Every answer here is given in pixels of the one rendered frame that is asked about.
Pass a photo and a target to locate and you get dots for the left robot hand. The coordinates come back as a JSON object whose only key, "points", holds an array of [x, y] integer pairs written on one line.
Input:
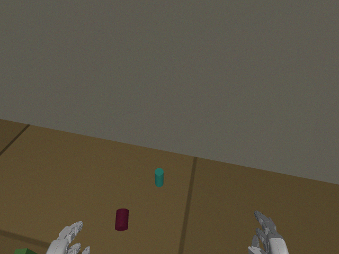
{"points": [[66, 236]]}

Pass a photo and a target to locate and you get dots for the right robot hand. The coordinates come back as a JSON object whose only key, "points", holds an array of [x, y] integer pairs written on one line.
{"points": [[273, 242]]}

